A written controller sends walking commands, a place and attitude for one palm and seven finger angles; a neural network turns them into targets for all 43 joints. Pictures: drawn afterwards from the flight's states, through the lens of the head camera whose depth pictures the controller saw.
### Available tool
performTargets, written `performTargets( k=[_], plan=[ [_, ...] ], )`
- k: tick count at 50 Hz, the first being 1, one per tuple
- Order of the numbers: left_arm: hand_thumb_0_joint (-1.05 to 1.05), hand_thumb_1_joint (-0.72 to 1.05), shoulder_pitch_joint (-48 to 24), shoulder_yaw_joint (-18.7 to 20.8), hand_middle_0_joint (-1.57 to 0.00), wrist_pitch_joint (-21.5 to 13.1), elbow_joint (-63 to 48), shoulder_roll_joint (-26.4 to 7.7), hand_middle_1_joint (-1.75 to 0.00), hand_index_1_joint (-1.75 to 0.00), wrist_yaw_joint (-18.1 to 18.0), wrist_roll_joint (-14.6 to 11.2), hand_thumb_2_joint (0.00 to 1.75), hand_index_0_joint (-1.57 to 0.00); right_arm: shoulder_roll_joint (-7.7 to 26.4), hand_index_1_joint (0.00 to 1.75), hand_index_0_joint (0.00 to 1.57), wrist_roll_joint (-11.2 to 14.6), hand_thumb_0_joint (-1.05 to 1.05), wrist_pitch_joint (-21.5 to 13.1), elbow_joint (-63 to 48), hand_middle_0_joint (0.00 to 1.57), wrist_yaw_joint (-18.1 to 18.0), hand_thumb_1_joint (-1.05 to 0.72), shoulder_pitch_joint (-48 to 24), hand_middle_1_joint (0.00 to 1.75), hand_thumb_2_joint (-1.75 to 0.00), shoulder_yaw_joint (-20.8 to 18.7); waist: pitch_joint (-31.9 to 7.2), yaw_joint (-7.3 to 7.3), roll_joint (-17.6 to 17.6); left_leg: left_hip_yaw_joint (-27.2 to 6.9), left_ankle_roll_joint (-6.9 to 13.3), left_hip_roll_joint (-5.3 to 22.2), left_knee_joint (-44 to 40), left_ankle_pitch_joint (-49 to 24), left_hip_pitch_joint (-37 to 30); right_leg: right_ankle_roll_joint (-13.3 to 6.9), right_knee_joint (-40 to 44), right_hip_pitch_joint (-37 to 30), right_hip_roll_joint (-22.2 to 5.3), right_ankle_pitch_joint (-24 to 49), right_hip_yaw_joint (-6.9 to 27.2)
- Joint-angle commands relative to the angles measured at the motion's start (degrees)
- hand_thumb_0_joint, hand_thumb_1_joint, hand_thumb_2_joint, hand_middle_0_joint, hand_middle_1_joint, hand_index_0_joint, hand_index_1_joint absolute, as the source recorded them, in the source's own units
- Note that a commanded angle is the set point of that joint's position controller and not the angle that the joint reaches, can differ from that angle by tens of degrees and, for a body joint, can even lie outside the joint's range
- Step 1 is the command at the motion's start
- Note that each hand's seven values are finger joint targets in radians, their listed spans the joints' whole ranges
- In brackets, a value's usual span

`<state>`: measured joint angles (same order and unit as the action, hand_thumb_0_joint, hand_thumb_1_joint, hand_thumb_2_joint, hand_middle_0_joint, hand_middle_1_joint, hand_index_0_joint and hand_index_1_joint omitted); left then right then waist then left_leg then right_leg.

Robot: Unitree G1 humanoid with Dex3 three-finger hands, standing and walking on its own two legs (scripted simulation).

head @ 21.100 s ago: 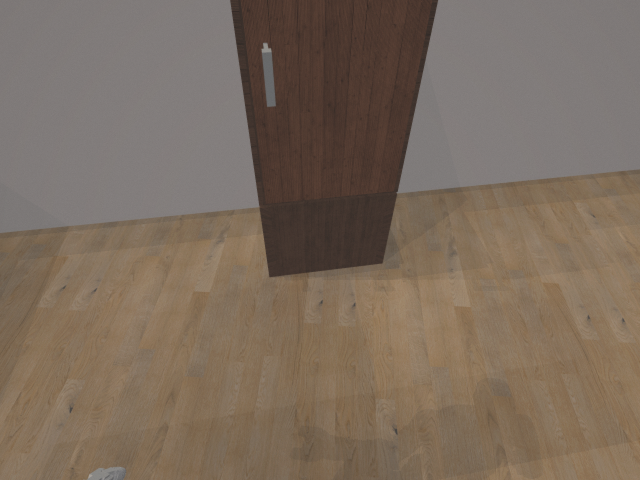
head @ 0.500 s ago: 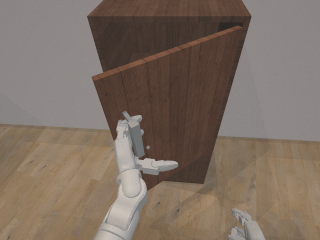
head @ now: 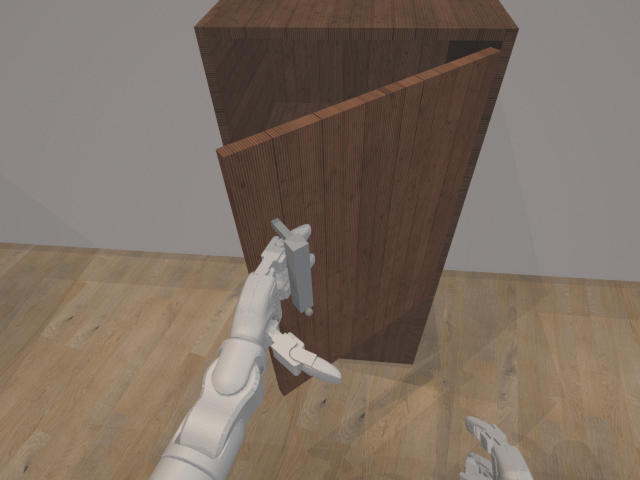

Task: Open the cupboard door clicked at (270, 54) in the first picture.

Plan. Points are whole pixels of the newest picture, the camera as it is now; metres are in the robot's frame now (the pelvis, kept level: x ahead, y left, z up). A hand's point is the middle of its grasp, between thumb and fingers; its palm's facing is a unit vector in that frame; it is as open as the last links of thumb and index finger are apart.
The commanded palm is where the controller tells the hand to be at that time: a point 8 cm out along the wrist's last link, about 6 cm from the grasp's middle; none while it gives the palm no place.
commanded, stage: slide the hand sideways off the handle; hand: left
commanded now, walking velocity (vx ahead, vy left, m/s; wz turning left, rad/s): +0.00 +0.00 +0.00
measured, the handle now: (291, 265) +0.36 +0.06 +0.09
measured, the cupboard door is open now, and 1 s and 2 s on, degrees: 41 41 41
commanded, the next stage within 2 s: draw the hand back to the body in 0.96 s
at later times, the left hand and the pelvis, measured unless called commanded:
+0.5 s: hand (279, 337) +0.26 +0.07 +0.09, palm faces -0.09 -1.00 +0.00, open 16.1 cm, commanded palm +0.23 +0.13 +0.09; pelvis +0.02 -0.01 +0.00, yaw -2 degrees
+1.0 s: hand (223, 370) +0.22 +0.12 +0.08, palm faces -0.06 -1.00 -0.03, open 16.3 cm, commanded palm +0.20 +0.17 +0.09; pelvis +0.02 -0.01 -0.01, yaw +0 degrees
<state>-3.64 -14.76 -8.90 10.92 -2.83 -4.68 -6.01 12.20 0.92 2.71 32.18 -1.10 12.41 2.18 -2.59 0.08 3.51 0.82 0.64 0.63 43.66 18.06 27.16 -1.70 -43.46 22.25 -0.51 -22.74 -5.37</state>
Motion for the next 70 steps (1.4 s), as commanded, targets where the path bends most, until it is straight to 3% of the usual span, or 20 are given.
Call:
performTargets(
  k=[1, 4, 6, 10, 13, 16, 21, 24, 29, 32, 36, 42, 46, 48, 52, 55, 57, 60, 65, 70],
  plan=[
    [0.0, -0.5, -11.5, 2.38, -0.15, -4.03, -16.32, 3.99, -0.3, -0.3, -1.99, -0.08, 0.3, -0.15, 4.87, 0.3, 0.2, -0.17, 0.0, -4.95, -11.06, 0.2, 0.28, -0.9, -7.3, 0.3, -0.9, -1.71, -10.76, 0.22, -8.02, -3.19, 0.51, -0.76, -8.64, -0.66, -9.59, 0.06, 9.47, 1.64, 1.25, 4.3, 2.29],
    [0.0, -0.5, -8.76, 3.71, -0.15, -4.78, -18.32, 1.64, -0.3, -0.3, -3.08, 1.92, 0.3, -0.15, 4.99, 0.3, 0.2, -0.39, 0.0, -5.02, -11.47, 0.2, 0.95, -0.9, -6.94, 0.3, -0.9, -1.89, -9.44, 0.29, -8.11, -2.35, 0.52, -0.59, -8.64, -0.69, -8.82, 0.05, 9.67, 1.54, 1.26, 4.14, 2.77],
    [0.0, -0.5, -5.0, 4.68, -0.15, -4.9, -19.49, 0.62, -0.3, -0.3, -3.21, 2.66, 0.3, -0.15, 4.72, 0.3, 0.2, -0.48, 0.0, -5.04, -12.06, 0.2, 1.11, -0.9, -7.17, 0.3, -0.9, -1.89, -9.38, 1.4, -6.16, -1.87, 0.46, -0.54, -8.93, -1.39, -8.91, -0.17, 9.48, 0.65, 1.2, 4.85, 2.91],
    [0.0, -0.5, -2.1, 5.43, -0.15, -4.63, -21.95, -0.85, -0.3, -0.3, -2.93, 3.14, 0.3, -0.15, 4.8, 0.3, 0.2, -0.58, 0.0, -4.86, -12.34, 0.2, 1.01, -0.9, -7.11, 0.3, -0.9, -1.81, -8.09, 0.99, -5.52, -1.42, 0.56, -0.54, -8.63, -1.65, -8.71, -0.1, 9.99, 0.62, 1.23, 5.44, 3.28],
    [0.0, -0.5, 1.56, 6.67, -0.15, -4.28, -24.0, -1.82, -0.3, -0.3, -2.06, 2.27, 0.3, -0.15, 4.77, 0.3, 0.2, -0.56, 0.0, -4.95, -12.69, 0.2, 0.71, -0.9, -7.03, 0.3, -0.9, -1.89, -7.97, 0.75, -6.59, -0.86, 0.65, -0.72, -8.1, -2.45, -8.59, 0.26, 10.4, -0.01, 1.15, 7.18, 3.73],
    [0.0, -0.5, 4.92, 6.51, -0.15, -4.11, -27.21, -1.63, -0.3, -0.3, -0.77, 1.44, 0.3, -0.15, 4.64, 0.3, 0.2, -0.44, 0.0, -5.38, -13.14, 0.2, 0.59, -0.9, -7.07, 0.3, -0.9, -1.84, -8.9, 0.79, -5.25, -0.72, 0.67, -0.8, -7.78, -4.26, -9.3, 0.36, 9.89, -0.84, 1.1, 10.08, 3.7],
    [0.0, -0.5, 12.27, 9.93, -0.15, -4.7, -30.87, -4.52, -0.3, -0.3, 1.4, 0.1, 0.3, -0.15, 4.8, 0.3, 0.2, -0.39, 0.0, -6.32, -13.49, 0.2, 0.39, -0.9, -6.48, 0.3, -0.9, -2.11, -8.93, 1.0, -6.37, -0.53, 0.72, -0.97, -6.65, -6.64, -8.63, 0.79, 9.31, -1.77, 0.95, 15.05, 4.26],
    [0.0, -0.5, 14.17, 9.61, -0.15, -5.35, -33.85, -4.65, -0.3, -0.3, 2.98, -0.14, 0.3, -0.15, 4.88, 0.3, 0.2, -0.39, 0.0, -6.9, -13.84, 0.2, 0.33, -0.9, -5.92, 0.3, -0.9, -2.19, -9.01, 0.42, -5.23, -0.49, 0.78, -1.18, -5.7, -7.48, -8.51, 1.05, 8.48, -1.16, 0.85, 17.08, 4.24],
    [0.0, -0.5, 16.52, 12.64, -0.15, -6.08, -33.96, -7.63, -0.3, -0.3, 5.73, -1.38, 0.3, -0.15, 5.33, 0.3, 0.2, -0.3, 0.0, -7.92, -13.48, 0.2, -0.35, -0.9, -5.02, 0.3, -0.9, -2.26, -7.9, -0.36, -7.03, -1.0, 0.79, -1.39, -4.2, -6.35, -6.45, 1.73, 8.45, -0.25, 0.45, 17.18, 5.3],
    [0.0, -0.5, 19.7, 14.44, -0.15, -6.69, -35.39, -8.61, -0.3, -0.3, 7.51, -2.68, 0.3, -0.15, 5.33, 0.3, 0.2, -0.15, 0.0, -8.78, -13.54, 0.2, -0.65, -0.9, -4.73, 0.3, -0.9, -2.29, -9.48, 0.36, -4.67, -1.03, 0.71, -1.59, -3.63, -7.78, -6.45, 1.83, 7.76, -1.53, 0.11, 20.24, 5.59],
    [0.0, -0.5, 26.8, 17.3, -0.15, -7.03, -35.9, -10.15, -0.3, -0.3, 10.07, -4.75, 0.3, -0.15, 5.63, 0.3, 0.2, 0.15, 0.0, -9.58, -13.95, 0.2, -0.78, -0.9, -4.17, 0.3, -0.9, -2.4, -9.83, 0.93, -5.92, -1.11, 0.62, -1.72, -2.83, -9.17, -4.95, 2.6, 7.0, -3.07, -0.45, 25.59, 5.99],
    [0.0, -0.5, 24.16, 16.46, -0.15, -8.85, -38.25, -10.99, -0.3, -0.3, 13.94, -6.09, 0.3, -0.15, 6.58, 0.3, 0.2, 0.53, 0.0, -11.59, -13.84, 0.2, -1.5, -0.9, -3.41, 0.3, -0.9, -2.78, -7.93, -0.94, -5.4, -1.87, 0.82, -1.73, -1.43, -6.56, -3.93, 2.7, 7.25, 1.13, -0.29, 19.42, 6.4],
    [0.0, -0.5, 27.37, 18.77, -0.15, -9.2, -36.55, -12.23, -0.3, -0.3, 15.13, -7.42, 0.3, -0.15, 6.9, 0.3, 0.2, 0.67, 0.0, -12.67, -13.77, 0.2, -1.97, -0.9, -3.28, 0.3, -0.9, -2.93, -7.4, -0.22, -7.17, -2.24, 0.76, -1.8, -0.88, -5.02, -2.06, 2.64, 7.64, 1.47, -0.44, 15.7, 6.92],
    [0.0, -0.5, 25.45, 17.48, -0.15, -9.38, -37.92, -11.28, -0.3, -0.3, 15.08, -7.35, 0.3, -0.15, 6.77, 0.3, 0.2, 0.88, 0.0, -13.31, -13.82, 0.2, -2.0, -0.9, -3.39, 0.3, -0.9, -2.86, -7.49, -0.36, -4.48, -2.28, 0.78, -1.82, -1.15, -5.02, -2.9, 2.11, 7.14, 2.52, -0.07, 13.99, 6.01],
    [0.0, -0.5, 25.25, 16.17, -0.15, -8.83, -37.85, -10.75, -0.3, -0.3, 14.11, -6.69, 0.3, -0.15, 6.85, 0.3, 0.2, 0.93, 0.0, -14.27, -13.78, 0.2, -1.97, -0.9, -3.22, 0.3, -0.9, -2.9, -7.6, -0.35, -5.07, -2.72, 0.92, -1.6, -1.49, -4.56, -3.12, 1.68, 6.49, 3.73, 0.51, 11.58, 4.84],
    [0.0, -0.5, 26.01, 19.74, -0.15, -7.84, -38.71, -14.45, -0.3, -0.3, 12.93, -6.1, 0.3, -0.15, 6.89, 0.3, 0.2, 0.87, 0.0, -14.23, -13.63, 0.2, -2.1, -0.9, -3.41, 0.3, -0.9, -2.86, -8.06, 0.9, -3.78, -2.65, 0.95, -1.43, -2.08, -4.22, -3.04, 1.31, 6.79, 2.93, 0.63, 9.8, 4.93],
    [0.0, -0.5, 25.13, 19.03, -0.15, -7.21, -40.98, -13.46, -0.3, -0.3, 12.56, -5.92, 0.3, -0.15, 6.43, 0.3, 0.2, 1.03, 0.0, -14.44, -14.14, 0.2, -2.12, -0.9, -3.81, 0.3, -0.9, -2.52, -8.8, 0.98, -1.52, -2.57, 0.89, -1.39, -3.09, -4.39, -4.58, 1.04, 6.6, 2.5, 0.81, 9.71, 4.13],
    [0.0, -0.5, 28.39, 19.85, -0.15, -5.64, -41.19, -13.26, -0.3, -0.3, 12.52, -6.77, 0.3, -0.15, 6.36, 0.3, 0.2, 1.2, 0.0, -14.85, -14.02, 0.2, -2.12, -0.9, -4.15, 0.3, -0.9, -2.37, -8.7, 1.59, -2.88, -2.84, 0.91, -1.06, -4.01, -5.99, -5.52, 0.96, 6.7, 1.28, 1.34, 11.86, 3.06],
    [0.0, -0.5, 28.17, 21.4, -0.15, -2.55, -41.23, -14.56, -0.3, -0.3, 13.94, -7.74, 0.3, -0.15, 6.88, 0.3, 0.2, 1.43, 0.0, -15.02, -13.47, 0.2, -2.54, -0.9, -4.43, 0.3, -0.9, -2.14, -5.59, 1.04, -3.95, -3.05, 0.91, -0.85, -5.33, -4.74, -5.72, 1.21, 8.39, 1.52, 1.62, 10.43, 2.62],
    [0.0, -0.5, 26.03, 23.71, -0.15, -0.93, -43.82, -16.41, -0.3, -0.3, 15.06, -8.85, 0.3, -0.15, 7.14, 0.3, 0.2, 1.49, 0.0, -15.73, -13.07, 0.2, -3.19, -0.9, -4.54, 0.3, -0.9, -1.74, -5.67, 1.3, -2.1, -3.32, 0.89, -1.0, -6.32, -4.69, -7.66, 1.04, 9.49, 0.79, 1.71, 9.65, 2.49]
  ],
)
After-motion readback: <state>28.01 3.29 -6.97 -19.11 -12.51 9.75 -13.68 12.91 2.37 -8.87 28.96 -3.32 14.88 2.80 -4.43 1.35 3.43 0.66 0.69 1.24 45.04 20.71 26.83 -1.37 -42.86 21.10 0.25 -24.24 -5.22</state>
